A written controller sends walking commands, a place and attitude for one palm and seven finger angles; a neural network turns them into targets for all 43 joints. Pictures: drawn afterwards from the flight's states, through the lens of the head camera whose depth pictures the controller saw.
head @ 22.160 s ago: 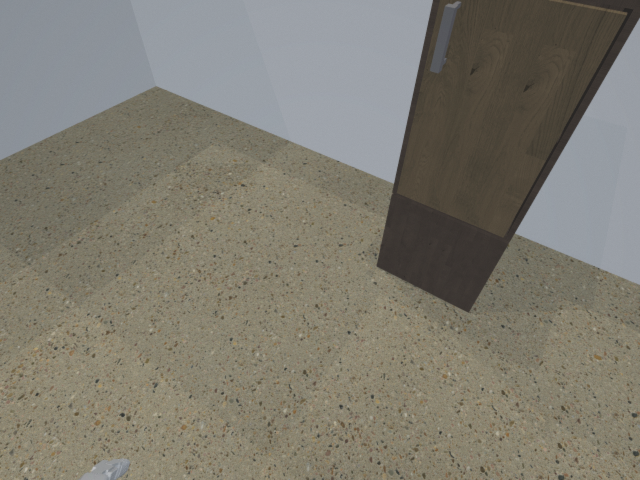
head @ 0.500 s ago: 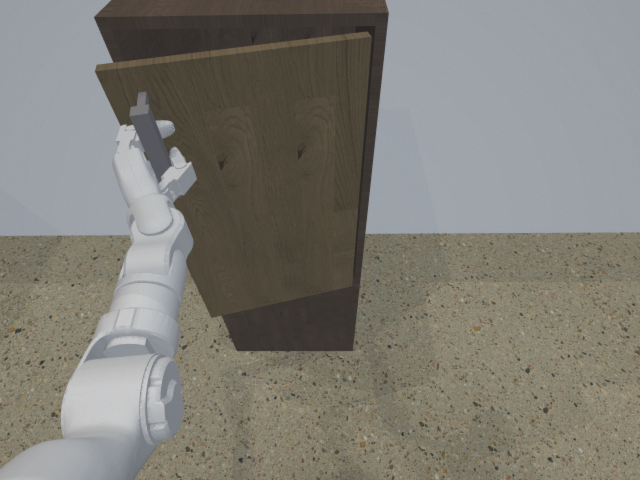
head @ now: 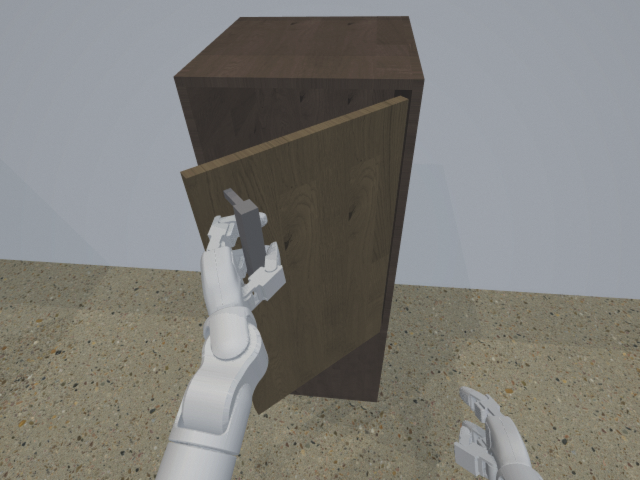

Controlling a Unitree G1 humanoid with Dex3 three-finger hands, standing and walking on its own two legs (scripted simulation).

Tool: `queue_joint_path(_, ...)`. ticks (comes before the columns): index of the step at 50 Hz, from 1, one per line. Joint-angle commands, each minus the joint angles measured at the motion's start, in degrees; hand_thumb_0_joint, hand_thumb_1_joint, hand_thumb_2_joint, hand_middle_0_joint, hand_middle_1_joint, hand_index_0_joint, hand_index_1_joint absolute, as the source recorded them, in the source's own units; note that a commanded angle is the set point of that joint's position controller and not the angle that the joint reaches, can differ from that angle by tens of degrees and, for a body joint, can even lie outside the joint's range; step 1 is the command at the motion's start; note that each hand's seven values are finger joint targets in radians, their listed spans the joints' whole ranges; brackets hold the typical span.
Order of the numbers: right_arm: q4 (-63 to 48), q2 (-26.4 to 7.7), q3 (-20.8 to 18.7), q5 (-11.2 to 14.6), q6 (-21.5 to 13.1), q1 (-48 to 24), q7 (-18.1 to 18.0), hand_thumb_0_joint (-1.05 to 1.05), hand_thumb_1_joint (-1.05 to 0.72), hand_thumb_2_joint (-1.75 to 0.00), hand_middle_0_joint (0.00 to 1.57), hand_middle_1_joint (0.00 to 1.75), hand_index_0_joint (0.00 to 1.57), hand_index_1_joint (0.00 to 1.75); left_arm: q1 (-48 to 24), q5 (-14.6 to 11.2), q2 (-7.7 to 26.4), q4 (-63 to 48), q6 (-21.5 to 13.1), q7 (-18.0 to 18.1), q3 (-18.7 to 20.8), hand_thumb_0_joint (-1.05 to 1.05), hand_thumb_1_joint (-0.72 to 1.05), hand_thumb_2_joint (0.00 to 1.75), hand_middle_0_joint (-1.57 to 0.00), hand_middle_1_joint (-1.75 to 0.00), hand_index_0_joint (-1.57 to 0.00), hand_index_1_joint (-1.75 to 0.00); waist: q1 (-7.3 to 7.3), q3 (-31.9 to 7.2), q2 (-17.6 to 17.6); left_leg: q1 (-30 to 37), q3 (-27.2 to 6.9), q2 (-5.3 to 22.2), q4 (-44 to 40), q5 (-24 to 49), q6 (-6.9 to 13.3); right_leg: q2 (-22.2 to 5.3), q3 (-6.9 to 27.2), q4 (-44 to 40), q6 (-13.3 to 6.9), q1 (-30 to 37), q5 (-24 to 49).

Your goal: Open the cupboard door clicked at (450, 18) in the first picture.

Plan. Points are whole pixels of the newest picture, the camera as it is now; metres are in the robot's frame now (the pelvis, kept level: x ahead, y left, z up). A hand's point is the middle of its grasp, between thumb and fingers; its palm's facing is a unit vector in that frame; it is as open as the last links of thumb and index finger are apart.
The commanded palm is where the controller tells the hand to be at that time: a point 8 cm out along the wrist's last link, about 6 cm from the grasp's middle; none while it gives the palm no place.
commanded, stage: pull the door open along its arc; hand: left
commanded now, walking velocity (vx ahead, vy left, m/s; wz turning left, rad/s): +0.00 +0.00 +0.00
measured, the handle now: (246, 241) +0.36 +0.12 +0.15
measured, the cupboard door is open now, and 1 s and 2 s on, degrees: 42 48 49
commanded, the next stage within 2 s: open thumb and fingers to let go in 0.20 s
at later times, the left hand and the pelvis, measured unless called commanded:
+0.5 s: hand (295, 278) +0.31 +0.05 +0.15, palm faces +0.36 -0.93 -0.01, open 6.5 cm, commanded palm +0.26 +0.09 +0.14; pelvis -0.01 -0.02 +0.00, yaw +2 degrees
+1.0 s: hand (293, 276) +0.31 +0.05 +0.15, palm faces +0.33 -0.94 +0.02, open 14.4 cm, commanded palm +0.26 +0.10 +0.14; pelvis -0.04 +0.00 +0.00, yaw +2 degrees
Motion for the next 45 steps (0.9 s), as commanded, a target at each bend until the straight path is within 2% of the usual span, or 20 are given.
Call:
queue_joint_path(1, -8.3, -3.8, -1.1, -0.3, 0.3, -6.6, 0.6, 0.00, -0.90, -0.90, 0.20, 0.30, 0.20, 0.30, -10.5, 4.4, -2.1, -22.1, -0.3, 3.1, -4.4, 0.00, 0.90, 0.90, -0.40, -1.35, -0.40, -1.35, 0.92, -8.9, -5.3, 9.4, 0.0, -0.3, 0.9, 24.8, 1.1, -2.3, -0.6, -2.7, 1.3, 0.4, 35.2)
queue_joint_path(2, -8.2, -3.6, -1.1, -0.5, 0.8, -6.9, 0.9, 0.00, -0.90, -0.90, 0.20, 0.30, 0.20, 0.30, -7.7, 5.0, -3.2, -22.0, 0.6, 3.6, -5.6, 0.00, 0.90, 0.90, -0.40, -1.35, -0.40, -1.35, 1.09, -8.3, -6.2, 9.0, -0.3, -0.1, 1.2, 25.0, 1.1, -2.1, -0.8, -2.9, 1.1, 0.4, 34.5)
queue_joint_path(3, -8.3, -3.4, -0.9, -0.4, 1.4, -7.5, 1.3, 0.00, -0.90, -0.90, 0.20, 0.30, 0.20, 0.30, -7.2, 5.6, -4.1, -23.1, 1.4, 4.1, -6.9, 0.00, 0.90, 0.90, -0.40, -1.35, -0.40, -1.35, 0.97, -8.1, -4.1, 9.1, -0.4, 0.0, 1.3, 25.5, 0.9, -2.2, -0.8, -2.4, 0.8, 0.0, 34.4)
queue_joint_path(6, -8.9, -2.8, -0.6, -0.3, 2.6, -8.6, 2.5, 0.00, -0.90, -0.90, 0.20, 0.30, 0.20, 0.30, -2.8, 5.9, -7.5, -26.4, 3.5, 5.2, -10.6, 0.00, 0.90, 0.90, -0.40, -1.35, -0.40, -1.35, 1.12, -9.5, -2.9, 9.5, -1.0, 0.0, 2.4, 27.7, 0.6, -2.2, -1.0, -0.9, 0.7, 0.7, 37.6)
queue_joint_path(7, -8.9, -2.7, -0.6, -0.2, 2.8, -8.9, 2.8, 0.00, -0.90, -0.90, 0.20, 0.30, 0.20, 0.30, -0.5, 5.5, -7.9, -26.5, 4.2, 5.2, -11.1, 0.00, 0.90, 0.90, -0.40, -1.35, -0.40, -1.35, 1.32, -9.2, -4.6, 9.1, -1.2, 0.2, 2.7, 27.9, 0.6, -2.1, -1.3, -1.1, 0.8, 0.8, 37.7)
queue_joint_path(10, -8.0, -2.8, -0.1, -0.2, 3.5, -10.1, 2.0, 0.00, -0.90, -0.90, 0.20, 0.30, 0.20, 0.30, -8.8, 4.5, -5.3, -26.3, 4.7, 5.7, -9.1, 0.00, 0.90, 0.90, -0.40, -1.35, -0.40, -1.35, 0.34, -8.3, -5.0, 8.3, -1.2, -0.4, 2.7, 24.6, 0.5, -2.3, -0.9, -1.3, 1.0, 0.1, 36.9)
queue_joint_path(14, -6.3, -2.9, 0.5, -0.5, 3.4, -10.5, 0.3, 0.00, -0.90, -0.90, 0.20, 0.30, 0.20, 0.30, -17.7, 4.2, -2.1, -19.3, 4.5, 6.5, -5.1, 0.00, 0.90, 0.90, -0.40, -1.35, -0.40, -1.35, 0.17, -6.4, -8.2, 6.3, -1.6, -1.2, 2.0, 19.9, 1.0, -2.7, -0.3, -2.7, 1.4, -1.5, 31.2)
queue_joint_path(15, -6.1, -2.8, 0.4, -0.5, 3.1, -10.7, 0.0, 0.00, -0.90, -0.90, 0.20, 0.30, 0.20, 0.30, -18.0, 4.4, -2.6, -18.4, 4.2, 6.6, -5.2, 0.00, 0.90, 0.90, -0.40, -1.35, -0.40, -1.35, 0.26, -6.5, -7.9, 6.4, -1.6, -1.3, 2.2, 19.4, 1.0, -3.1, 0.2, -3.0, 1.5, -1.5, 31.3)
queue_joint_path(18, -6.0, -2.6, 0.3, -0.6, 2.8, -10.2, -0.3, 0.00, -0.90, -0.90, 0.20, 0.30, 0.20, 0.30, -16.6, 4.7, -2.8, -17.3, 3.4, 6.5, -5.2, 0.00, 0.69, 0.81, -0.38, -1.33, -0.38, -1.33, 1.23, -9.7, -7.3, 6.8, -1.4, -1.6, 1.9, 19.8, 0.9, -3.4, 0.3, -2.5, 1.5, 0.5, 32.6)
queue_joint_path(19, -5.9, -2.6, 0.3, -0.7, 2.6, -9.9, -0.3, 0.00, -0.90, -0.90, 0.20, 0.30, 0.20, 0.30, -17.7, 4.8, -3.4, -16.7, 3.1, 6.5, -5.7, 0.00, 0.62, 0.78, -0.38, -1.32, -0.38, -1.32, 1.02, -10.3, -8.1, 6.8, -1.5, -1.6, 1.8, 19.8, 0.9, -3.4, 0.2, -2.4, 1.6, 0.6, 32.7)
queue_joint_path(26, -5.7, -2.9, -0.2, -0.7, 1.6, -9.2, -1.1, 0.00, -0.90, -0.90, 0.20, 0.30, 0.20, 0.30, -20.3, 4.1, -2.6, -14.7, 0.5, 5.6, -4.7, 0.00, 0.13, 0.57, -0.35, -1.27, -0.35, -1.27, 0.99, -8.9, -9.8, 6.3, -1.3, -1.8, 1.2, 16.9, 1.3, -4.0, 1.3, -4.4, 2.5, 0.4, 30.4)
queue_joint_path(27, -5.4, -3.0, -0.4, -0.7, 1.5, -9.3, -1.2, 0.00, -0.90, -0.90, 0.20, 0.30, 0.20, 0.30, -20.2, 4.2, -1.6, -13.9, 0.0, 5.4, -4.1, 0.00, 0.06, 0.54, -0.34, -1.26, -0.34, -1.26, 1.13, -8.6, -10.6, 6.1, -1.3, -1.7, 1.1, 16.6, 1.4, -4.0, 1.4, -5.0, 2.4, 0.5, 29.2)
queue_joint_path(28, -5.4, -2.9, -0.2, -0.6, 1.5, -9.6, -1.3, 0.00, -0.90, -0.90, 0.20, 0.30, 0.20, 0.30, -21.4, 4.2, -2.1, -13.7, -0.3, 5.3, -4.4, 0.00, -0.01, 0.51, -0.33, -1.25, -0.33, -1.25, 1.08, -8.1, -8.8, 6.1, -1.2, -1.8, 0.9, 15.7, 1.3, -4.1, 1.5, -5.2, 2.3, 0.0, 27.3)
queue_joint_path(30, -4.8, -2.9, -0.2, -0.6, 1.0, -9.5, -1.6, 0.00, -0.90, -0.90, 0.20, 0.30, 0.20, 0.30, -24.5, 4.4, -2.0, -11.3, -0.9, 5.4, -4.4, 0.00, -0.15, 0.45, -0.32, -1.24, -0.32, -1.24, 0.51, -6.0, -8.5, 6.2, -1.2, -1.9, 0.9, 13.3, 1.4, -4.2, 2.1, -6.9, 2.3, -2.1, 22.5)
queue_joint_path(33, -4.4, -3.0, -0.2, -0.5, 0.8, -10.1, -1.8, 0.00, -0.90, -0.90, 0.20, 0.30, 0.20, 0.30, -25.6, 4.1, -2.0, -8.7, -1.3, 5.3, -4.2, 0.00, -0.36, 0.36, -0.31, -1.22, -0.31, -1.22, 0.57, -3.7, -7.8, 6.0, -1.1, -2.1, 0.5, 11.1, 1.5, -4.4, 2.9, -9.2, 2.1, -3.4, 16.4)
queue_joint_path(35, -3.8, -3.0, 0.0, -0.4, 0.5, -10.1, -2.1, 0.00, -0.90, -0.90, 0.20, 0.30, 0.20, 0.30, -29.5, 3.6, -1.3, -6.8, -1.7, 5.3, -3.3, 0.00, -0.50, 0.30, -0.30, -1.20, -0.30, -1.20, 0.39, -3.1, -7.9, 6.0, -1.2, -2.3, 0.1, 9.5, 1.5, -4.6, 3.5, -10.5, 2.2, -4.1, 13.1)
queue_joint_path(36, -3.7, -2.9, 0.0, -0.4, 0.5, -10.2, -2.3, 0.00, -0.90, -0.90, 0.20, 0.30, 0.20, 0.30, -29.4, 3.2, -1.0, -5.4, -1.8, 5.2, -2.6, 0.00, -0.50, 0.30, -0.30, -1.20, -0.30, -1.20, 0.60, -2.5, -9.0, 5.5, -1.3, -2.4, -0.1, 8.7, 1.5, -4.5, 3.6, -11.2, 2.2, -4.0, 11.1)
queue_joint_path(38, -3.5, -2.8, -0.1, -0.3, 0.4, -10.5, -2.4, 0.00, -0.90, -0.90, 0.20, 0.30, 0.20, 0.30, -30.7, 3.0, -1.2, -3.8, -2.2, 5.2, -2.5, 0.00, -0.50, 0.30, -0.29, -1.15, -0.29, -1.15, 0.84, -2.2, -7.5, 6.0, -1.3, -2.3, -0.9, 8.1, 1.5, -4.3, 3.3, -11.7, 1.8, -4.6, 8.1)
queue_joint_path(41, -3.4, -2.9, -0.3, -0.5, 0.3, -10.1, -2.4, 0.00, -0.90, -0.90, 0.20, 0.30, 0.20, 0.30, -31.6, 3.1, -1.5, -3.1, -2.9, 5.6, -2.3, 0.00, -0.50, 0.30, -0.27, -1.00, -0.27, -1.00, 1.00, -4.4, -6.7, 6.8, -1.1, -2.2, -1.2, 9.4, 1.5, -4.0, 2.8, -10.8, 1.5, -3.6, 10.6)
queue_joint_path(45, -3.7, -2.9, -0.5, -0.5, 0.4, -9.7, -2.0, 0.00, -0.90, -0.90, 0.20, 0.30, 0.20, 0.30, -31.3, 3.4, -2.4, -2.8, -3.4, 6.4, -2.8, 0.00, -0.50, 0.30, -0.23, -0.80, -0.23, -0.80, 1.02, -5.5, -8.0, 7.3, -1.0, -1.9, -1.7, 10.6, 1.5, -3.3, 1.4, -9.5, 1.2, -3.4, 12.2)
